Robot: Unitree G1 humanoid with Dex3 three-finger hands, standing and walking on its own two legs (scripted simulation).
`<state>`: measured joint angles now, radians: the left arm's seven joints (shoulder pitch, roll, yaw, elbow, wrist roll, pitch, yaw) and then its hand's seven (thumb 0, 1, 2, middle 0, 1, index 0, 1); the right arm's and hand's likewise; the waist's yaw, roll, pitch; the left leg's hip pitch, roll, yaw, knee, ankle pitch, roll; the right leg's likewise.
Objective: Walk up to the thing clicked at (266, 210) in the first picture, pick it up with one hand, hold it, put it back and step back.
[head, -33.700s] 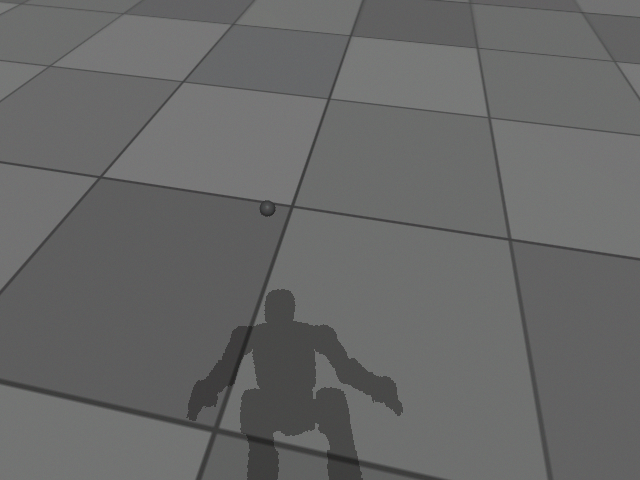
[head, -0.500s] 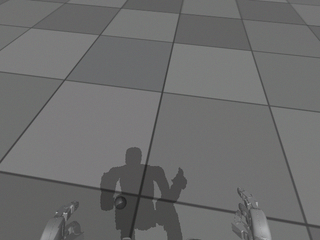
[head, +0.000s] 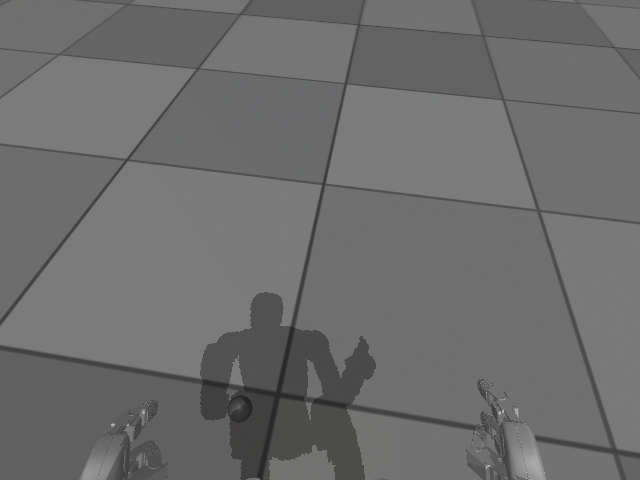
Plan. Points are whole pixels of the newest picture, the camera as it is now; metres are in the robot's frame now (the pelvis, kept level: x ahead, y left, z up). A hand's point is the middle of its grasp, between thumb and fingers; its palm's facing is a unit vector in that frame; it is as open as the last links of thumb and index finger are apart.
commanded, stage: home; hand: left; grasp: from above
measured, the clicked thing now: (240, 408) +0.43 +0.19 -0.68
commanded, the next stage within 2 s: stand in 0.32 s
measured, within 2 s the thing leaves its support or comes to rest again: neither
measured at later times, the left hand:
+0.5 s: hand (154, 478) +0.16 +0.19 -0.07, palm faces +0.02 -0.96 -0.29, open 7.4 cm
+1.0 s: hand out of the picture +0.03 +0.23 -0.11, palm faces +0.06 -0.95 -0.32, open 7.4 cm
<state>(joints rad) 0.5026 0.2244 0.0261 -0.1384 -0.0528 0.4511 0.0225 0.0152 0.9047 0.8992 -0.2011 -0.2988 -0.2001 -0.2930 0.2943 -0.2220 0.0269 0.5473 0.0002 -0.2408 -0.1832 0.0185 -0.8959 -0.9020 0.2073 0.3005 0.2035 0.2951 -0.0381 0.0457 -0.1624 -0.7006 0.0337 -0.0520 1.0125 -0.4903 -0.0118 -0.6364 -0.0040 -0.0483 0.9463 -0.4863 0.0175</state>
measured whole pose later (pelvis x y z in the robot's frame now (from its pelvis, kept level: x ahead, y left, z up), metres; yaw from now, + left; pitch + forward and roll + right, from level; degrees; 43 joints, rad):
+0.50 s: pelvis -0.01 +0.00 +0.01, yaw +0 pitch +5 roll -1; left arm 0.32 0.25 0.00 0.20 0.03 0.22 0.04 0.01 0.90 0.90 -0.20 -0.30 -0.20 -0.29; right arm 0.21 -0.25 0.02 0.68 -0.09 -0.14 -0.10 0.01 -0.90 -0.90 0.21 0.30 0.20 0.29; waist 0.01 0.01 -0.04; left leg -0.58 0.01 -0.03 0.94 -0.45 0.00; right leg -0.54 -0.03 -0.03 0.91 -0.47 0.02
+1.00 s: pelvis -0.01 +0.00 +0.06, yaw +1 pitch -3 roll +0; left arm 0.23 0.27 0.04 1.00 0.03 0.02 0.03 0.01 0.90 0.90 -0.20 -0.30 -0.20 -0.30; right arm 0.18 -0.28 -0.03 1.02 -0.04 -0.01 -0.02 0.01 -0.90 -0.90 0.21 0.30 0.20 0.29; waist 0.02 0.01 0.05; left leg -0.22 -0.01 -0.03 0.52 -0.25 0.00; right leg -0.18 -0.04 -0.03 0.51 -0.27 0.03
